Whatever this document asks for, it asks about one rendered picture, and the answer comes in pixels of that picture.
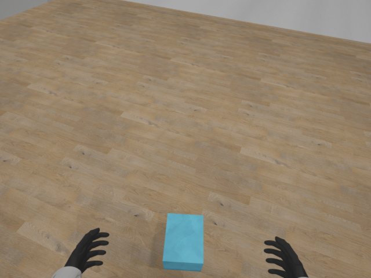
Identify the robot left forearm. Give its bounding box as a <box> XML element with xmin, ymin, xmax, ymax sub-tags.
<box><xmin>52</xmin><ymin>266</ymin><xmax>82</xmax><ymax>278</ymax></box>

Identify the right robot hand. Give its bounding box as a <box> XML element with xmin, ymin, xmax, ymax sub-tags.
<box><xmin>264</xmin><ymin>236</ymin><xmax>309</xmax><ymax>278</ymax></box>

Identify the carton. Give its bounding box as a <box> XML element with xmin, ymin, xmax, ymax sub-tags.
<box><xmin>162</xmin><ymin>213</ymin><xmax>203</xmax><ymax>272</ymax></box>

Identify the left robot hand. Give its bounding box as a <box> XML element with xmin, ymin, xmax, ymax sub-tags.
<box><xmin>64</xmin><ymin>228</ymin><xmax>109</xmax><ymax>273</ymax></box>

